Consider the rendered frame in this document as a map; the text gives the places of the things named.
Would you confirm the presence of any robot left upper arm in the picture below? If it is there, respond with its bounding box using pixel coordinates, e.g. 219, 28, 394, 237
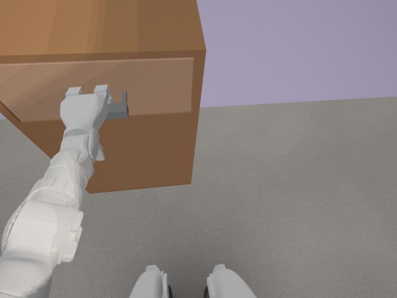
0, 199, 84, 298

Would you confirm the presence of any cabinet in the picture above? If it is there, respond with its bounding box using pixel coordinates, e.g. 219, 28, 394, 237
0, 0, 206, 194

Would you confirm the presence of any handle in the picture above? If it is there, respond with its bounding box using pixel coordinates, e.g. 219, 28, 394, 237
106, 91, 129, 120

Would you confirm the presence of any robot right thigh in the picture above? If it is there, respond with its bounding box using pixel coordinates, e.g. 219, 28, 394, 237
207, 269, 257, 298

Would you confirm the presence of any drawer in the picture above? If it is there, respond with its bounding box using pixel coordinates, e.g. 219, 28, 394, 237
0, 57, 194, 121

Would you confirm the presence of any robot left forearm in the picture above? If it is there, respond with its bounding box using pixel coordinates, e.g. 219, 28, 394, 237
1, 125, 99, 254

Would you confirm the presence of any left robot hand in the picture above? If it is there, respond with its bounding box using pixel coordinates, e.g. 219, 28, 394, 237
60, 84, 114, 161

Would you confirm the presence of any left robot shin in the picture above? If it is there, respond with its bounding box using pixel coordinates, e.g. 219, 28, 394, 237
145, 265, 161, 272

